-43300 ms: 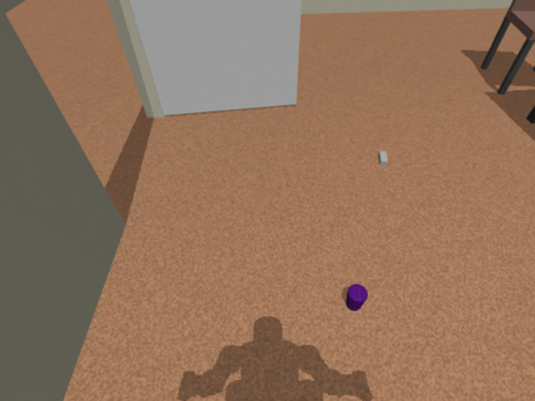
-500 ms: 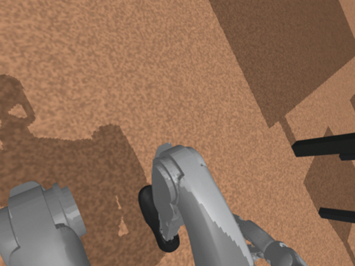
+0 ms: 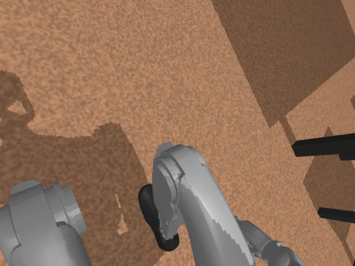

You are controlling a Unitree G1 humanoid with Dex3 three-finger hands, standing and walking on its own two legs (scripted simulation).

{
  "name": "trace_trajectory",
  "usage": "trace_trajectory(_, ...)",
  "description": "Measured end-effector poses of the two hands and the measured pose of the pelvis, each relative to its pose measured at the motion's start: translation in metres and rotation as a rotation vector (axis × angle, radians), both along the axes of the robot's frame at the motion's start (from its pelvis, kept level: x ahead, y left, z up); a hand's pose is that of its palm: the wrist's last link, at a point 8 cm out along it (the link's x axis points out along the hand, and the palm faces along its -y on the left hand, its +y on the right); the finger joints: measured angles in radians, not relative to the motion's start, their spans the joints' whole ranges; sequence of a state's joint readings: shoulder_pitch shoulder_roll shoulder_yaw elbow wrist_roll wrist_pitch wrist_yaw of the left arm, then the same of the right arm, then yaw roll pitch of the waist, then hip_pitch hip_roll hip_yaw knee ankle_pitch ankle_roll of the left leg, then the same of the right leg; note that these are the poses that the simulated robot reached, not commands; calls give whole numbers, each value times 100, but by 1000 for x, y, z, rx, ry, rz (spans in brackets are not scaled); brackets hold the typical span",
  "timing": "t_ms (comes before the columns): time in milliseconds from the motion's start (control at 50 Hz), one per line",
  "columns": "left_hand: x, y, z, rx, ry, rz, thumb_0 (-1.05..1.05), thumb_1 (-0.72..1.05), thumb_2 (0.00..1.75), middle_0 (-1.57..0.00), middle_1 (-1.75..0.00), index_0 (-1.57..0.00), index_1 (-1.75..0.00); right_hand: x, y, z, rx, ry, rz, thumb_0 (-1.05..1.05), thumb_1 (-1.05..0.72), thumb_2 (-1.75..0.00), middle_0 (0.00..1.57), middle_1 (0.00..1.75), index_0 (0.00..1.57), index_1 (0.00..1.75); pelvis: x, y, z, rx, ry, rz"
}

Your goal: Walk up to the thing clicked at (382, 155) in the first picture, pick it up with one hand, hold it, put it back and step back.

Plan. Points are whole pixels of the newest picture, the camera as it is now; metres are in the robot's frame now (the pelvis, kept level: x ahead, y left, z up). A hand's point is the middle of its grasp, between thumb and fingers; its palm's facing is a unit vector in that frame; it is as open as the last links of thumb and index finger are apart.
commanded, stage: close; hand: left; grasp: from above
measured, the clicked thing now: out of the picture +0.43 +0.38 -0.29
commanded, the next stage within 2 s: settle in 0.36 s
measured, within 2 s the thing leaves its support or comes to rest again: leaves its support in 0.76 s
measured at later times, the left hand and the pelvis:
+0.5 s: hand out of the picture +0.41 +0.37 -0.25, palm faces -0.46 -0.14 -0.88, open 11.1 cm; pelvis +0.00 +0.00 +0.00, yaw +0 degrees
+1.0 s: hand out of the picture +0.42 +0.39 -0.20, palm faces -0.43 -0.11 -0.90, open 10.9 cm; pelvis +0.00 +0.00 +0.01, yaw +1 degrees
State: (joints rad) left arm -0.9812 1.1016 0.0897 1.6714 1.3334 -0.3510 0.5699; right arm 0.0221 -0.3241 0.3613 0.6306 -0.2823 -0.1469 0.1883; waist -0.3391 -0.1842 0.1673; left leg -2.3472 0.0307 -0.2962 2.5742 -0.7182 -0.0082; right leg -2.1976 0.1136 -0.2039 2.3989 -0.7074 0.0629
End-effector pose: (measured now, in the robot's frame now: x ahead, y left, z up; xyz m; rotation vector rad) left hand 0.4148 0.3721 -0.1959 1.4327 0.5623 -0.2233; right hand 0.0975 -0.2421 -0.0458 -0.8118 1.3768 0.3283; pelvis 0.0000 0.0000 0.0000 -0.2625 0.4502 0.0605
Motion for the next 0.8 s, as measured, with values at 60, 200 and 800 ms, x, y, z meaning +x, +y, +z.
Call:
trace_trajectory(60, -1, 0, 1, 2, -2, 0, -1, -6, 62, -42, -61, -47, -62, 1, 0, 0, 0, -7, 2, 0, -89, -90, 20, 30, 20, 29, 0, 0, 0, 0, -2, 0)
trace_trajectory(200, 1, 1, 2, 8, -5, -5, -1, -5, 53, -47, -55, -53, -57, 3, -1, 0, -5, -17, 6, 0, -89, -90, 20, 30, 20, 29, -1, 0, -1, 2, -2, -1)
trace_trajectory(800, 5, 8, 15, 17, -18, 9, -2, -9, 34, -67, -39, -72, -42, 1, -5, 1, -13, -14, -29, 0, -91, -90, 20, 30, 20, 29, 0, 0, 1, 3, 16, 4)
